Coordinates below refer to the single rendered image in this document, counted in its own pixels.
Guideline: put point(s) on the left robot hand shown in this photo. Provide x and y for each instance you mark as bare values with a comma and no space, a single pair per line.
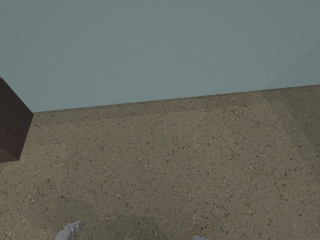
69,230

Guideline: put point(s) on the cupboard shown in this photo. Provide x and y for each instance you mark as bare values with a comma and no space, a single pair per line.
15,121

